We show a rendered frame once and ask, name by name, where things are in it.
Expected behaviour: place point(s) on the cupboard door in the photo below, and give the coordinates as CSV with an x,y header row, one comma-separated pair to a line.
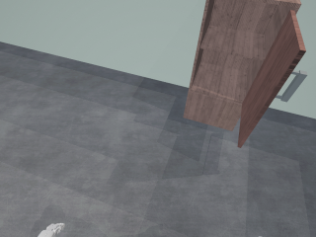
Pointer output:
x,y
283,56

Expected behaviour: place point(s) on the left robot hand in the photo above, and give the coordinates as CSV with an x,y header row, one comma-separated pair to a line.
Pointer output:
x,y
52,230

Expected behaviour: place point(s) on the handle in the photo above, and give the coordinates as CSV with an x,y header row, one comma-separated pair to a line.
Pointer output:
x,y
295,83

